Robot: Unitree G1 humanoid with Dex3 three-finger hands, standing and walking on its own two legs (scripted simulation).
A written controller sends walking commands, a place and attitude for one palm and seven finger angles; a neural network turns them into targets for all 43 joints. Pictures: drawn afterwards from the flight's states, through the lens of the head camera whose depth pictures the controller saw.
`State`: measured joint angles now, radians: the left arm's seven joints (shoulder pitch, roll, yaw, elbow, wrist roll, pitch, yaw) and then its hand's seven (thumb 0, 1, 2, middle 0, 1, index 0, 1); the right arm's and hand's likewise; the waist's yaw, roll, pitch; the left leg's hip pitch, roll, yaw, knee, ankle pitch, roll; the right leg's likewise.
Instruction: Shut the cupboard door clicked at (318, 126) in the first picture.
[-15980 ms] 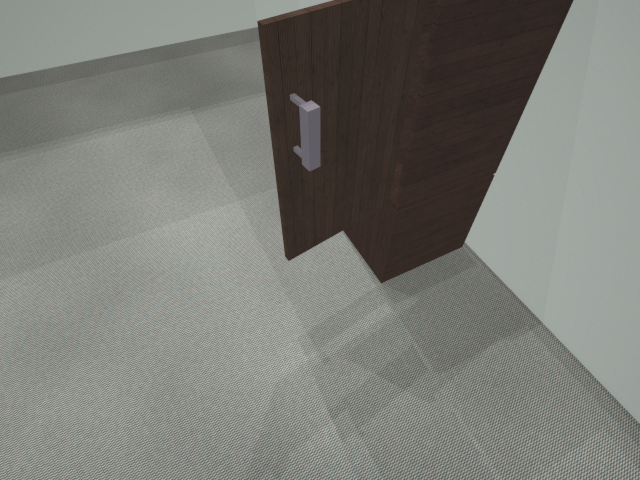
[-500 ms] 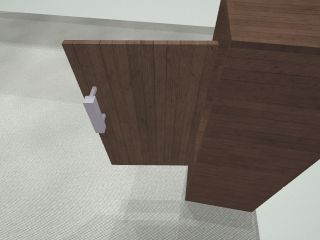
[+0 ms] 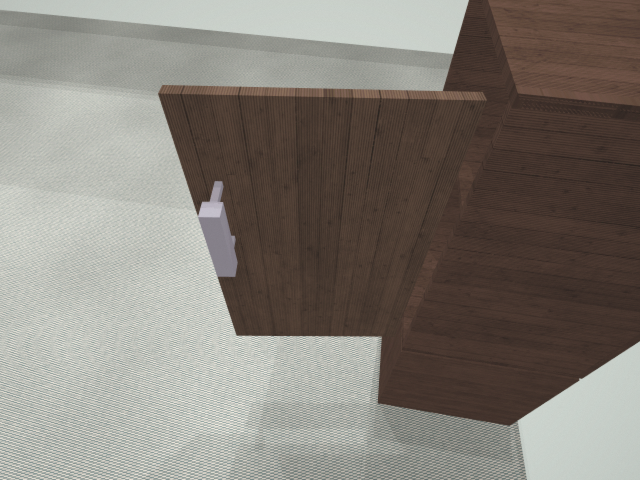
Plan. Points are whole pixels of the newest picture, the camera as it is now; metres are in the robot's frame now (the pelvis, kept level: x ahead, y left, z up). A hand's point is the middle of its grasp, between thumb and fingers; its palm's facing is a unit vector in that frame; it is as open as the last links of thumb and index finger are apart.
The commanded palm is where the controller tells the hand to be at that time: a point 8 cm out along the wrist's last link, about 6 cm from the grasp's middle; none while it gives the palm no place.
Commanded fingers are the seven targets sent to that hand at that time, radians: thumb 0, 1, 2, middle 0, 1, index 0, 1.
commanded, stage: come to a stop and stand still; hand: left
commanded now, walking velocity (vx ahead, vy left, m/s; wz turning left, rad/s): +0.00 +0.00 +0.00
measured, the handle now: (222, 229) +0.42 +0.17 +0.06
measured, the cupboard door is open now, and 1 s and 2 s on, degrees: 99 99 99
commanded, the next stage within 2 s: look again from close up in 0.58 s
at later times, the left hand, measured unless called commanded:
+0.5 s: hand out of the picture +0.03 +0.18 -0.18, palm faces +0.00 -0.98 -0.20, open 7.4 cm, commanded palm none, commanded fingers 0.00 0.90 0.90 -0.20 -0.30 -0.20 -0.30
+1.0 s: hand out of the picture +0.01 +0.17 -0.18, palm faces +0.00 -0.98 -0.19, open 7.4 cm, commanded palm none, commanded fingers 0.00 0.90 0.90 -0.20 -0.30 -0.20 -0.30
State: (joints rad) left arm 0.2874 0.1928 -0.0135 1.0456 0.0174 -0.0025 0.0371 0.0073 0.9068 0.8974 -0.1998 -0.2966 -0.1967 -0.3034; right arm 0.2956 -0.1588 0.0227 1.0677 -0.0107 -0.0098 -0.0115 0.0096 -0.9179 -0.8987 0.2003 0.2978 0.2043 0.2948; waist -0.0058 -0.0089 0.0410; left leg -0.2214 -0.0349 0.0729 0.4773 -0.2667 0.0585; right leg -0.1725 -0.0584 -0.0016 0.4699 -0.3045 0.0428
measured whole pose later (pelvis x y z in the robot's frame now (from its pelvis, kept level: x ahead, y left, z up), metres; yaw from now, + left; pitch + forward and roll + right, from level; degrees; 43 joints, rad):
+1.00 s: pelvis +0.02 +0.00 +0.00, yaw +0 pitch -1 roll +0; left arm 0.28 0.18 -0.02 1.10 0.02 0.00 0.04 0.01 0.91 0.90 -0.20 -0.30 -0.20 -0.30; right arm 0.24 -0.16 0.02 1.13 -0.01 -0.01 -0.02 0.01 -0.91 -0.90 0.20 0.30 0.20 0.29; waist 0.01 -0.03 0.05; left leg -0.15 -0.04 0.07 0.42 -0.26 0.05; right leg -0.10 -0.06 -0.01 0.42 -0.30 0.04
